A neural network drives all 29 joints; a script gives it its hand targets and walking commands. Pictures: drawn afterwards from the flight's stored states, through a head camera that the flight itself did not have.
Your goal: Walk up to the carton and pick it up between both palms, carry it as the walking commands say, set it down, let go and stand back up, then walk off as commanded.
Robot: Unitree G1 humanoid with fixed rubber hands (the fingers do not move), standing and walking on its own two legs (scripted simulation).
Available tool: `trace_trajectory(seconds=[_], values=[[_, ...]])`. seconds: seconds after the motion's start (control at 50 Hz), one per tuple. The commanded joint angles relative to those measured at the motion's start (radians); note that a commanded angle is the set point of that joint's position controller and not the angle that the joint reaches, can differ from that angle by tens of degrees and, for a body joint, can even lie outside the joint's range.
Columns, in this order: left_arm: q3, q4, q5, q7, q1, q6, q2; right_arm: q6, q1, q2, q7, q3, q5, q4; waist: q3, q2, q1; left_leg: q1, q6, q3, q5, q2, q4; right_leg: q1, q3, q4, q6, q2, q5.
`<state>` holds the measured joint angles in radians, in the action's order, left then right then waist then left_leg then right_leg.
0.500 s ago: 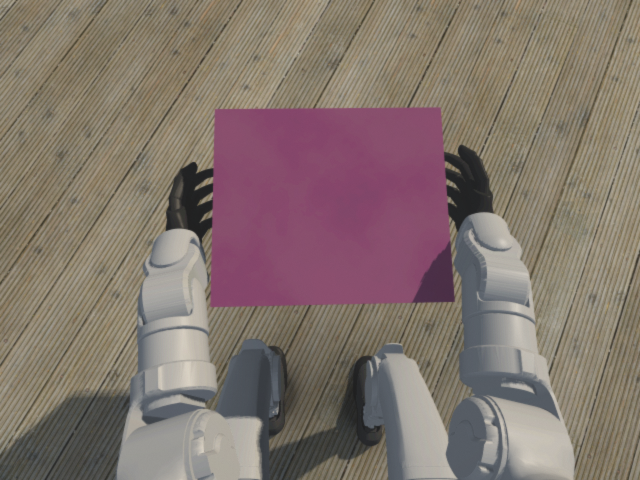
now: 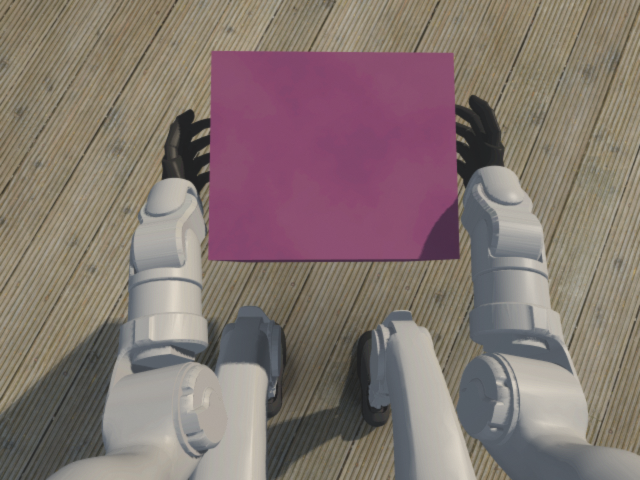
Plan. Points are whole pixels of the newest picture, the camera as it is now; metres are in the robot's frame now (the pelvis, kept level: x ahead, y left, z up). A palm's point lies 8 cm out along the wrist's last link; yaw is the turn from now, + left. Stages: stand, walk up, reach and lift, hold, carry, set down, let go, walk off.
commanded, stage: set down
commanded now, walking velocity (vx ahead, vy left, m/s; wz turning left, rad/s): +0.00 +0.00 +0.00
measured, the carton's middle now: (329, 179) +0.47 +0.01 -0.14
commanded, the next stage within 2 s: none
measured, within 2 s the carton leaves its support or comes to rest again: neither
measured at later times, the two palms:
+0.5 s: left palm (213, 201) +0.45 +0.18 -0.21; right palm (442, 190) +0.47 -0.16 -0.20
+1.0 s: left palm (231, 182) +0.50 +0.17 -0.28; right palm (435, 185) +0.50 -0.18 -0.27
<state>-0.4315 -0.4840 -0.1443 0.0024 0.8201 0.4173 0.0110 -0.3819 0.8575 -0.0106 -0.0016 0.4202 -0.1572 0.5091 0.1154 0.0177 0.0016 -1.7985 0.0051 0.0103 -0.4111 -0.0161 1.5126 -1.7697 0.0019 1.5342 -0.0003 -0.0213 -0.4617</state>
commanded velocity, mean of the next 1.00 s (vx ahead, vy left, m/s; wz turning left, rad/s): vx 0.00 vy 0.00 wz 0.00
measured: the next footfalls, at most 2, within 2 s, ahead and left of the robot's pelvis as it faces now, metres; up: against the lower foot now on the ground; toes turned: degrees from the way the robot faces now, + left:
none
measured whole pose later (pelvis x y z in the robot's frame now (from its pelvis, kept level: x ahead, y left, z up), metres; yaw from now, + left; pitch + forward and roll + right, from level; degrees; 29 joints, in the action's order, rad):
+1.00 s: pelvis -0.05 +0.00 -0.13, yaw -1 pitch +29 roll +0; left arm -0.34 -0.64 0.03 0.08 1.37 0.39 0.26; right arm -0.38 1.37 -0.25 -0.09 0.32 0.02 0.61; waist -0.53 0.01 0.01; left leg -2.03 0.02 0.02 -0.45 0.02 1.97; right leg -2.02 -0.02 1.99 0.02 -0.07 -0.49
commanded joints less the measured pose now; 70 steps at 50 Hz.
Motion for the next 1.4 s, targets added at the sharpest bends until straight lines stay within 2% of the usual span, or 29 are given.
trace_trajectory(seconds=[0.0,0.02,0.04,0.06,0.08,0.18,0.32,0.36,0.38,0.42,0.44,0.48,0.52,0.58,0.6,0.62,0.7,0.74,0.78,0.92,0.96,1.02,1.1,1.14,1.18,1.24,1.3,1.36,1.38], values=[[0.707,0.075,0.213,-0.215,0.799,-0.045,-0.983,0.016,0.708,0.976,0.255,-0.679,0.211,-0.027,1.307,-0.038,0.016,0.734,0.012,-0.03,0.213,0.154,-0.084,0.494,0.035,-0.112,0.006,-0.148,0.197],[0.725,0.087,0.224,-0.214,0.812,-0.045,-0.986,0.016,0.705,0.971,0.254,-0.674,0.208,-0.014,1.333,-0.025,-0.006,0.731,0.016,-0.025,0.206,0.153,-0.079,0.499,0.041,-0.105,0.006,-0.146,0.201],[0.715,0.085,0.224,-0.21,0.835,-0.046,-0.979,0.014,0.711,0.961,0.253,-0.671,0.21,0.005,1.304,-0.039,0.009,0.702,0.017,-0.031,0.175,0.152,-0.073,0.475,0.035,-0.098,0.0,-0.144,0.169],[0.736,0.111,0.232,-0.205,0.852,-0.048,-0.988,0.012,0.696,0.974,0.249,-0.67,0.211,0.009,1.344,-0.025,-0.011,0.722,0.018,-0.022,0.192,0.152,-0.064,0.487,0.038,-0.09,0.001,-0.148,0.19],[0.743,0.123,0.237,-0.204,0.858,-0.051,-0.969,0.017,0.735,0.967,0.245,-0.697,0.232,-0.044,1.394,-0.026,0.001,0.724,0.017,-0.032,0.214,0.153,-0.037,0.509,0.036,-0.075,0.004,-0.148,0.212],[0.773,0.183,0.276,-0.191,0.962,-0.057,-0.906,0.013,0.803,0.924,0.225,-0.711,0.254,-0.073,1.546,-0.005,-0.02,0.725,0.012,-0.031,0.207,0.152,0.02,0.542,0.041,-0.012,0.003,-0.147,0.225],[0.801,0.348,0.338,-0.151,1.082,-0.034,-0.721,-0.017,0.954,0.755,0.176,-0.797,0.342,-0.27,2.017,-0.035,0.022,0.909,0.023,-0.068,0.261,0.159,0.105,0.793,0.025,0.073,0.001,-0.14,0.288],[0.83,0.384,0.365,-0.131,1.119,-0.022,-0.668,-0.031,0.987,0.705,0.155,-0.806,0.355,-0.29,2.118,-0.037,0.006,1.014,0.032,-0.072,0.3,0.164,0.114,0.863,0.041,0.087,0.005,-0.142,0.325],[0.869,0.462,0.401,-0.121,1.165,-0.02,-0.667,-0.034,1.031,0.723,0.14,-0.844,0.389,-0.373,2.182,-0.033,0.017,1.04,0.036,-0.065,0.405,0.172,0.165,0.881,0.044,0.108,0.001,-0.141,0.418],[0.888,0.522,0.426,-0.11,1.242,-0.011,-0.61,-0.048,1.081,0.693,0.11,-0.869,0.412,-0.403,2.194,-0.033,0.023,1.035,0.028,-0.064,0.379,0.168,0.19,0.863,0.04,0.13,0.003,-0.134,0.392],[0.873,0.506,0.427,-0.1,1.241,-0.007,-0.578,-0.048,1.112,0.67,0.093,-0.872,0.423,-0.433,2.173,-0.012,0.032,1.016,0.021,-0.076,0.341,0.166,0.195,0.865,0.037,0.131,0.005,-0.131,0.358],[0.855,0.464,0.429,-0.093,1.292,-0.002,-0.576,-0.053,1.141,0.656,0.076,-0.838,0.405,-0.379,2.029,0.001,0.015,0.934,0.01,-0.075,0.233,0.157,0.184,0.801,0.034,0.127,0.003,-0.123,0.245],[0.782,0.33,0.39,-0.1,1.321,-0.006,-0.598,-0.05,1.138,0.677,0.082,-0.761,0.368,-0.228,1.776,-0.034,0.023,0.773,0.007,-0.084,0.058,0.142,0.162,0.672,0.02,0.11,-0.009,-0.111,0.075],[0.655,-0.038,0.312,-0.141,1.319,-0.008,-0.674,-0.035,1.142,0.709,0.127,-0.583,0.276,0.121,1.286,-0.051,-0.007,0.52,-0.011,-0.063,-0.239,0.114,0.124,0.401,0.031,0.094,-0.024,-0.091,-0.191],[0.621,-0.143,0.284,-0.162,1.279,-0.013,-0.737,-0.026,1.098,0.74,0.147,-0.526,0.233,0.225,1.187,-0.055,-0.039,0.497,-0.011,-0.044,-0.295,0.11,0.111,0.333,0.039,0.092,-0.021,-0.088,-0.218],[0.588,-0.177,0.256,-0.18,1.264,-0.022,-0.755,-0.01,1.102,0.739,0.163,-0.497,0.214,0.24,1.149,-0.062,-0.036,0.466,-0.007,-0.047,-0.297,0.11,0.126,0.292,0.044,0.099,-0.019,-0.088,-0.219],[0.575,-0.103,0.274,-0.2,1.28,-0.06,-0.824,0.032,1.215,0.79,0.186,-0.511,0.236,0.094,1.43,-0.063,-0.021,0.58,0.015,-0.06,0.001,0.128,0.195,0.383,0.056,0.165,-0.013,-0.108,0.017],[0.575,-0.079,0.294,-0.201,1.323,-0.066,-0.82,0.036,1.274,0.793,0.191,-0.534,0.253,0.086,1.507,-0.046,-0.006,0.582,0.008,-0.073,0.049,0.131,0.22,0.39,0.061,0.193,-0.017,-0.112,0.039],[0.572,-0.094,0.293,-0.199,1.34,-0.065,-0.788,0.028,1.274,0.773,0.2,-0.542,0.257,0.13,1.484,-0.02,-0.002,0.548,0.0,-0.077,0.004,0.123,0.231,0.386,0.063,0.212,-0.018,-0.111,0.008],[0.707,0.18,0.385,-0.162,1.413,-0.087,-0.688,0.034,1.333,0.799,0.161,-0.774,0.409,-0.15,1.935,0.029,0.07,0.717,-0.005,-0.086,0.346,0.129,0.333,0.661,0.067,0.313,0.003,-0.118,0.365],[0.723,0.22,0.395,-0.145,1.413,-0.08,-0.648,0.023,1.303,0.79,0.141,-0.801,0.426,-0.166,1.934,0.02,0.09,0.721,-0.005,-0.086,0.353,0.125,0.344,0.657,0.052,0.32,0.001,-0.119,0.364],[0.689,0.133,0.393,-0.139,1.359,-0.078,-0.677,0.027,1.319,0.752,0.128,-0.776,0.413,-0.123,1.77,0.032,0.095,0.628,-0.011,-0.092,0.266,0.122,0.344,0.583,0.048,0.322,-0.003,-0.11,0.265],[0.6,-0.14,0.338,-0.184,1.238,-0.079,-0.751,0.059,1.284,0.727,0.141,-0.667,0.337,0.047,1.388,0.045,0.046,0.363,-0.022,-0.101,0.104,0.12,0.347,0.463,0.044,0.317,-0.006,-0.095,0.14],[0.593,-0.166,0.326,-0.206,1.243,-0.097,-0.755,0.072,1.215,0.756,0.154,-0.624,0.312,0.118,1.309,0.03,0.017,0.31,-0.014,-0.105,0.077,0.115,0.358,0.42,0.046,0.326,-0.009,-0.092,0.129],[0.609,-0.114,0.339,-0.217,1.31,-0.121,-0.726,0.08,1.178,0.77,0.157,-0.61,0.307,0.155,1.309,0.027,-0.009,0.306,-0.009,-0.105,0.103,0.113,0.382,0.428,0.045,0.349,-0.004,-0.096,0.18],[0.667,-0.004,0.379,-0.206,1.423,-0.157,-0.695,0.105,1.203,0.761,0.154,-0.611,0.333,0.13,1.42,-0.03,-0.017,0.389,0.007,-0.105,0.209,0.116,0.43,0.425,0.042,0.388,-0.01,-0.099,0.27],[0.701,0.076,0.431,-0.175,1.493,-0.182,-0.664,0.121,1.283,0.743,0.14,-0.654,0.383,0.06,1.563,-0.043,-0.007,0.506,0.011,-0.102,0.294,0.115,0.461,0.449,0.045,0.42,-0.01,-0.101,0.332],[0.693,0.021,0.441,-0.153,1.466,-0.184,-0.686,0.146,1.349,0.714,0.131,-0.654,0.41,0.018,1.557,-0.051,0.012,0.525,0.01,-0.093,0.301,0.117,0.468,0.419,0.053,0.433,-0.017,-0.098,0.31],[0.684,-0.014,0.431,-0.147,1.452,-0.184,-0.694,0.149,1.33,0.703,0.135,-0.631,0.4,0.06,1.507,-0.052,-0.002,0.519,0.007,-0.084,0.271,0.11,0.465,0.373,0.058,0.436,-0.019,-0.099,0.274]])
